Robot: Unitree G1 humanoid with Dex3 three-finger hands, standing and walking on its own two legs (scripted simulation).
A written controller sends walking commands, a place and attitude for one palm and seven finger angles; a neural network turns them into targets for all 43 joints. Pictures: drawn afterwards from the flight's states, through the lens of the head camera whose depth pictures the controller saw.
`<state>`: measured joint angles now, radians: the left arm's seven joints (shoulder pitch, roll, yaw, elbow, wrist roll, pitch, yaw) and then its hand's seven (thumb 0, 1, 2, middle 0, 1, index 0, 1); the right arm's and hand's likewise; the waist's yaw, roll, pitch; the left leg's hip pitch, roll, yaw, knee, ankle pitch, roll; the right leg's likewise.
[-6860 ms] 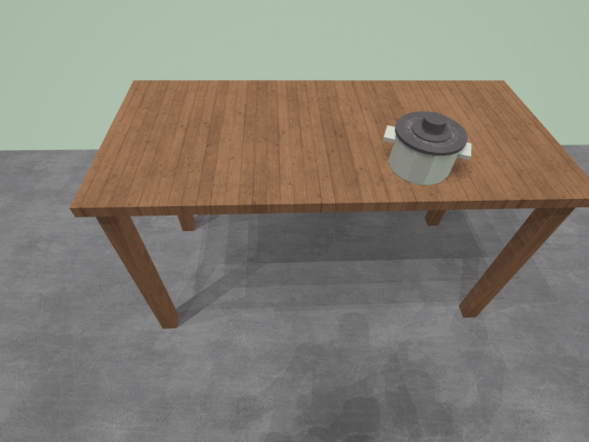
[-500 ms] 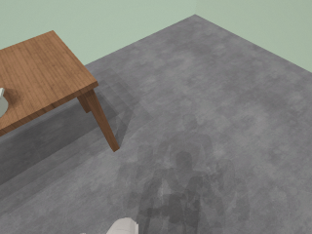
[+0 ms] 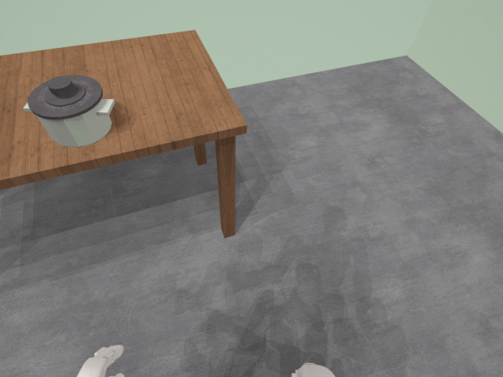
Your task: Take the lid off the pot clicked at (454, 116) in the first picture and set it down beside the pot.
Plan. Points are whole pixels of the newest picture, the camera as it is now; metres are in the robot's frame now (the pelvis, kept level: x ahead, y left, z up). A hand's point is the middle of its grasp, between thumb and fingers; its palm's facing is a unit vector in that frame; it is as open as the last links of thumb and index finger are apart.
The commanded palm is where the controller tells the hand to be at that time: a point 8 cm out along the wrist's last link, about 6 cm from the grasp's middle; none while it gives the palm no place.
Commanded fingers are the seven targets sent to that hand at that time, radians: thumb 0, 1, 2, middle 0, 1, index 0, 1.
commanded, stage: turn to face it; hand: left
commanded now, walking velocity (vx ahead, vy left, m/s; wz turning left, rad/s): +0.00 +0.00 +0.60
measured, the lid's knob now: (61, 85) +0.69 +0.48 +0.02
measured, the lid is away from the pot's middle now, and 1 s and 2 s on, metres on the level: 0.00 0.00 0.00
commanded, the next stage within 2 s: take the last steps up to it in 0.58 s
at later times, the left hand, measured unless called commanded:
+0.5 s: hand out of the picture +0.00 +0.17 -0.15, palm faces +0.28 -0.92 -0.29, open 7.4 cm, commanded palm none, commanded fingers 0.00 0.90 0.90 -0.20 -0.30 -0.20 -0.30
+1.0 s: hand out of the picture -0.01 +0.21 -0.16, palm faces +0.38 -0.89 -0.23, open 7.4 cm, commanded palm none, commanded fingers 0.00 0.90 0.90 -0.20 -0.30 -0.20 -0.30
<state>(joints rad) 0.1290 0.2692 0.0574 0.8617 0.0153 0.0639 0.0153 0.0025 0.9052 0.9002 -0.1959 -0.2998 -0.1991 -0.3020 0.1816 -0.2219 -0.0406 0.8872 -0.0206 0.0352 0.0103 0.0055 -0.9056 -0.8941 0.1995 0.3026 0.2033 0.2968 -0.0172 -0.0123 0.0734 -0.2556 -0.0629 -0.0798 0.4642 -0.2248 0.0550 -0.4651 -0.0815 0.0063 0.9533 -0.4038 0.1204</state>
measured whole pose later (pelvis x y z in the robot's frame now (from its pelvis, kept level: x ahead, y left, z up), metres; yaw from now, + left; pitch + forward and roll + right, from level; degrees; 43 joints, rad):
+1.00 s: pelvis +0.02 +0.00 +0.00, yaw +24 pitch +0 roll +1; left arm 0.23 0.21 0.03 0.98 0.03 0.03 -0.02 0.00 0.91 0.90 -0.20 -0.30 -0.20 -0.30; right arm 0.28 -0.19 -0.02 0.98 -0.03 -0.01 -0.01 0.00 -0.92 -0.89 0.20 0.30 0.20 0.30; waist -0.02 0.00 0.02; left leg -0.13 -0.04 0.00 0.38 -0.26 0.04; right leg -0.36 -0.08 -0.07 0.75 -0.41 0.06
